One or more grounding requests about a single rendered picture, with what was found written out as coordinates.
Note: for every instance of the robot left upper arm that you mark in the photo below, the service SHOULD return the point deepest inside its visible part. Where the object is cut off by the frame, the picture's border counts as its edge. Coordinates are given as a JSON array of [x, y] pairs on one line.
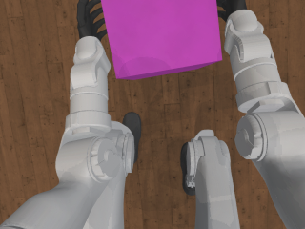
[[84, 168]]

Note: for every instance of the robot right upper arm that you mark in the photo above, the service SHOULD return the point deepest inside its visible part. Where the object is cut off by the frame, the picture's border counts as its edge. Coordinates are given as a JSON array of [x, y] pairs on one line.
[[275, 143]]

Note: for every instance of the right robot forearm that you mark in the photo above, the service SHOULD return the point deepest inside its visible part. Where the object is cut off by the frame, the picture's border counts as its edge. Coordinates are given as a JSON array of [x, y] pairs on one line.
[[257, 80]]

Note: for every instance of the robot left hand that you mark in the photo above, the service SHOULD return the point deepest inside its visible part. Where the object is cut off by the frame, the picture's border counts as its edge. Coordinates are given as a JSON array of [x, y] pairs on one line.
[[85, 19]]

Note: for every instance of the left robot forearm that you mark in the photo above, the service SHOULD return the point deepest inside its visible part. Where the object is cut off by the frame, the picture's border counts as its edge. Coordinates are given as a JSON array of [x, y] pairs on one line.
[[89, 116]]

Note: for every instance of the robot left thigh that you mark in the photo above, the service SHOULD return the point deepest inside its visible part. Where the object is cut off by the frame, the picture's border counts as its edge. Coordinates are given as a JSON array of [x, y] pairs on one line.
[[108, 211]]

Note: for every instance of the carton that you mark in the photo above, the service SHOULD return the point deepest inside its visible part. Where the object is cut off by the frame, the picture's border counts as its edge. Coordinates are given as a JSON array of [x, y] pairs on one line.
[[156, 37]]

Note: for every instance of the robot right foot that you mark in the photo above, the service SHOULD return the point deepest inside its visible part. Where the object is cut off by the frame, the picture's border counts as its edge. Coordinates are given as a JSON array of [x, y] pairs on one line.
[[183, 163]]

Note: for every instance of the robot right hand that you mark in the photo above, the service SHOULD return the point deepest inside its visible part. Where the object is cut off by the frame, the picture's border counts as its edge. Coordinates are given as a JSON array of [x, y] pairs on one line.
[[229, 6]]

